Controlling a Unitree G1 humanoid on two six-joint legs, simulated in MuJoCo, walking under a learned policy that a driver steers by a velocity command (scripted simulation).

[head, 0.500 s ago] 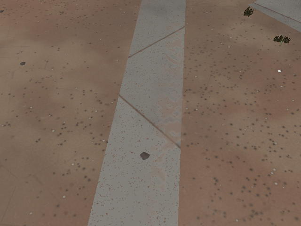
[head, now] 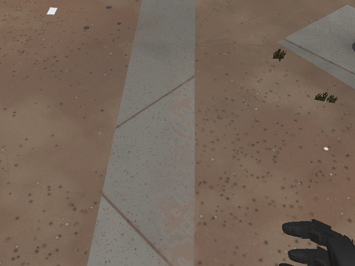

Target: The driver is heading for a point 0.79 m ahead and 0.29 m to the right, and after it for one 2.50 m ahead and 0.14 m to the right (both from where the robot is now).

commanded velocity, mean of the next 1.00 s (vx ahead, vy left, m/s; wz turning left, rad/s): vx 0.88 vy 0.00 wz -0.70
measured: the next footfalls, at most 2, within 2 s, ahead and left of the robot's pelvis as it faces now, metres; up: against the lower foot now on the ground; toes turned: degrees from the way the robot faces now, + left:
left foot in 0.10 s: +0.31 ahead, +0.18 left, +0.00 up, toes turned -8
right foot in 0.54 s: +0.65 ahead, -0.12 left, +0.00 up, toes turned -33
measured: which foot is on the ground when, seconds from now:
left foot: up 0.00-0.08, down 0.10-0.54, up 0.56-0.92, down 0.94-1.00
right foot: down 0.00-0.12, up 0.14-0.52, down 0.54-0.96, up 0.98-1.00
